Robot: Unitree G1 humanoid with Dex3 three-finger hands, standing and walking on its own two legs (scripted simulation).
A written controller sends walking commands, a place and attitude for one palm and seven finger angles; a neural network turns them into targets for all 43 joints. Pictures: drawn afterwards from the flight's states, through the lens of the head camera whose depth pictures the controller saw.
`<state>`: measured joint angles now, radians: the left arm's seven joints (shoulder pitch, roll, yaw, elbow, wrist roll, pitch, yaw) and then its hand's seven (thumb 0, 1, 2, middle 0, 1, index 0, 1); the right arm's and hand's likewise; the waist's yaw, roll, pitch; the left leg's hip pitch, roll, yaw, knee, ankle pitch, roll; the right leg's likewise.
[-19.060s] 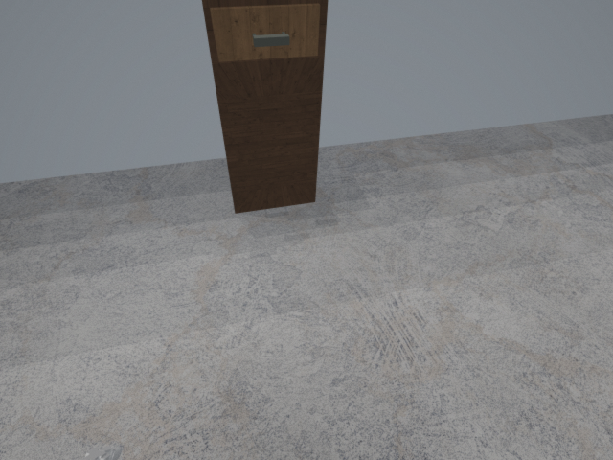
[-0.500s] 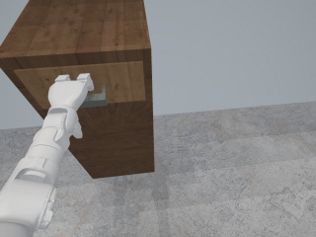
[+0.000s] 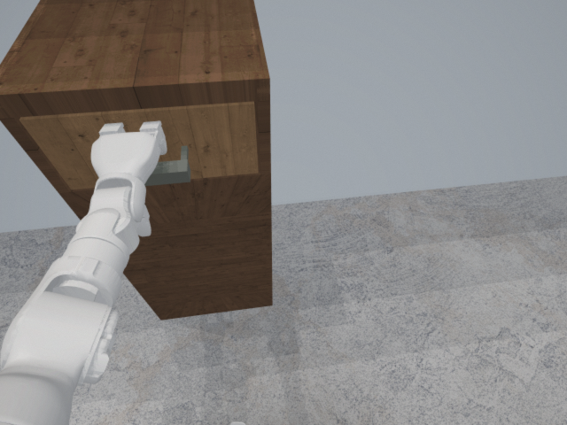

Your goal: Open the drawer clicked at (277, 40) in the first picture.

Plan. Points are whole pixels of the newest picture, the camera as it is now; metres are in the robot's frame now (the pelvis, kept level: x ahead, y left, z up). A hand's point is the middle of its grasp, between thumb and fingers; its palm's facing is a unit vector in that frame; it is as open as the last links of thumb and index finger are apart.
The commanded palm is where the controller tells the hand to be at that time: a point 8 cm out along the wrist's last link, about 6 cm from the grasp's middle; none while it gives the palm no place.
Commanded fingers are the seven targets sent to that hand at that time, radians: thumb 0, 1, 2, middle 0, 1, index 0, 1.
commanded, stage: lower the fingers behind the handle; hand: left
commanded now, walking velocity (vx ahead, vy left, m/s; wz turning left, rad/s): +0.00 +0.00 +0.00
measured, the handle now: (154, 163) +0.51 +0.21 +0.05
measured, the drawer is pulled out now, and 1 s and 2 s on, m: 0.00 0.00 0.00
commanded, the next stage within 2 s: lift the fingers back up to retry in 0.42 s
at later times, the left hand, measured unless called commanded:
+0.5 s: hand (140, 181) +0.47 +0.22 +0.06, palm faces -0.01 +0.02 -1.00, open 13.7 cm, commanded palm +0.45 +0.21 +0.09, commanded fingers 0.00 -0.50 0.30 -0.30 -1.20 -0.30 -1.20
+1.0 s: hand (139, 176) +0.47 +0.22 +0.07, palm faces -0.03 -0.05 -1.00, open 13.5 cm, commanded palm +0.46 +0.21 +0.16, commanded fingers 0.00 -0.50 0.30 -0.30 -1.20 -0.30 -1.20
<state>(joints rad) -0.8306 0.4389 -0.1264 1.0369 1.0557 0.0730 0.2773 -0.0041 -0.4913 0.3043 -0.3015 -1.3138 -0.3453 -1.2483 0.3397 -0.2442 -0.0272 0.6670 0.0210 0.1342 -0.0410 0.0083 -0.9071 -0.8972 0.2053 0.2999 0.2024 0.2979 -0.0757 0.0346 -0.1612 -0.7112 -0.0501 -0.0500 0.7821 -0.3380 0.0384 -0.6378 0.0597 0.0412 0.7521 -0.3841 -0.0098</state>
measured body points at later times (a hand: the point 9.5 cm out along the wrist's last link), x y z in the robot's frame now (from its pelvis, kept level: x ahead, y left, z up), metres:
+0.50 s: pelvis -0.01 +0.00 -0.01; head +0.05 +0.00 +0.44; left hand +0.46 +0.22 +0.11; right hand +0.01 -0.26 -0.13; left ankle +0.02 +0.09 -0.71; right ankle -0.02 -0.12 -0.71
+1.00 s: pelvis +0.01 +0.00 +0.01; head +0.07 -0.01 +0.46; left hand +0.46 +0.22 +0.12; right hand +0.07 -0.27 -0.12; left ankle +0.02 +0.09 -0.71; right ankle -0.02 -0.12 -0.71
